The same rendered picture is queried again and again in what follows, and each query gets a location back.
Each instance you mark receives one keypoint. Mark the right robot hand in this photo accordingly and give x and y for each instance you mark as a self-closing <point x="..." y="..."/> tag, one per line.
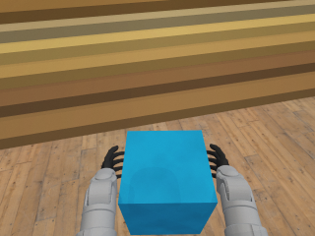
<point x="219" y="159"/>

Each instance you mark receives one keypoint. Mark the carton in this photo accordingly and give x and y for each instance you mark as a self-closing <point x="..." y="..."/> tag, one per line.
<point x="166" y="186"/>

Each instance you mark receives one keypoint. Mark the right robot forearm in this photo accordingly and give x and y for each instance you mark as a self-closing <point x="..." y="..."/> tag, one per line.
<point x="238" y="205"/>

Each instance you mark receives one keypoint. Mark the left robot forearm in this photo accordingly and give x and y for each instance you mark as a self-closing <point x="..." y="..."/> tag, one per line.
<point x="99" y="208"/>

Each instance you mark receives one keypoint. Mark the left robot hand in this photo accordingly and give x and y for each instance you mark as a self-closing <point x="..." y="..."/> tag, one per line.
<point x="109" y="162"/>

